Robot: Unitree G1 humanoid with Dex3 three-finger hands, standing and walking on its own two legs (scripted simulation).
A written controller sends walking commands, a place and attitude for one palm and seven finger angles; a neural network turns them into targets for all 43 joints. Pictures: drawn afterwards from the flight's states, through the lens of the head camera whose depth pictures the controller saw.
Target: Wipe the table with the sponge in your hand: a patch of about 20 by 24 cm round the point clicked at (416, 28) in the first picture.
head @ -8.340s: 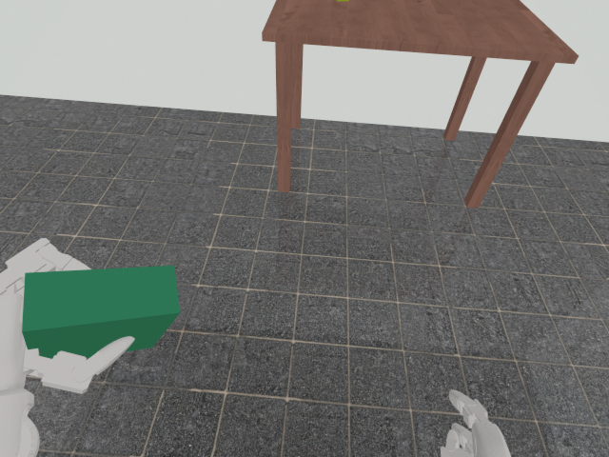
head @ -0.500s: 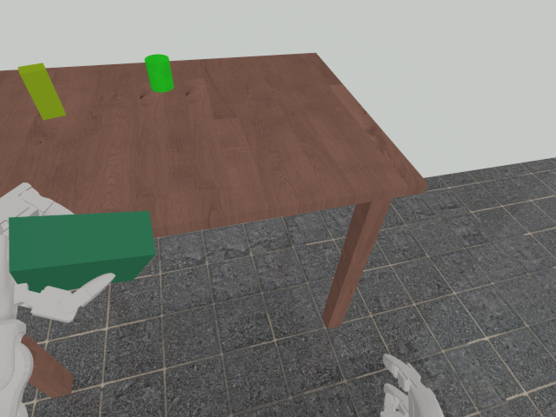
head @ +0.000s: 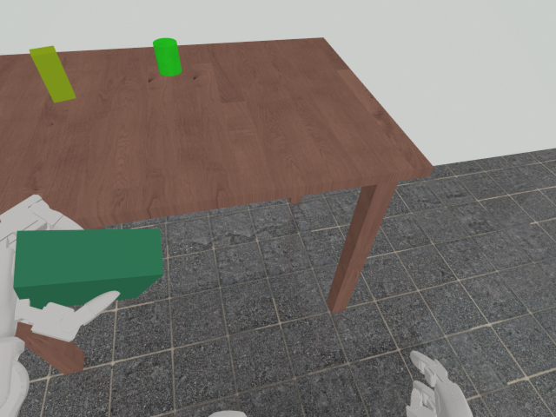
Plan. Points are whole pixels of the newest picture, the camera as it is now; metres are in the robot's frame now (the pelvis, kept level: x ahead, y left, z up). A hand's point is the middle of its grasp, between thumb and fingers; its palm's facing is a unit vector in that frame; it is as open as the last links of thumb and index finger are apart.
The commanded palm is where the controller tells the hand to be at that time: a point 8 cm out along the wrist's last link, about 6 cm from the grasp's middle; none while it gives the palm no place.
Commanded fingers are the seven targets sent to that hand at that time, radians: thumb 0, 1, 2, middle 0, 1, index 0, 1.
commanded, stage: come to a stop and stand still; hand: left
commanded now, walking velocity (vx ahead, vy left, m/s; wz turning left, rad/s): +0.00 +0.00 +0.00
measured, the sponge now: (109, 270) +0.22 +0.22 +0.15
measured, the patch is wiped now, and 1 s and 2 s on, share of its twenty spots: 0.00 0.00 0.00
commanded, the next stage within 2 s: look again from close up in 0.78 s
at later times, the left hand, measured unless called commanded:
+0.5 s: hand (92, 251) +0.24 +0.24 +0.16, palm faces +0.32 -0.88 -0.36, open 9.3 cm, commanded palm +0.18 +0.28 +0.18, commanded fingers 0.00 0.10 1.30 -1.20 -1.60 -1.20 -1.60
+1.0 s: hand (104, 247) +0.25 +0.23 +0.16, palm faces +0.31 -0.87 -0.38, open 9.3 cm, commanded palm +0.19 +0.27 +0.18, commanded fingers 0.00 0.10 1.30 -1.20 -1.60 -1.20 -1.60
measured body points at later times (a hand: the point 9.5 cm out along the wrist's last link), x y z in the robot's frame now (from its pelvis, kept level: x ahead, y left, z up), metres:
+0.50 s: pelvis +0.00 +0.02 +0.01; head +0.00 +0.02 +0.46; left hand +0.22 +0.29 +0.18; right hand +0.14 -0.23 -0.07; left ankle +0.04 +0.10 -0.73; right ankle -0.01 -0.08 -0.73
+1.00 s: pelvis +0.01 +0.01 +0.01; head +0.02 +0.00 +0.46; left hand +0.22 +0.27 +0.18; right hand +0.16 -0.23 -0.07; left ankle +0.04 +0.10 -0.73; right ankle -0.01 -0.08 -0.73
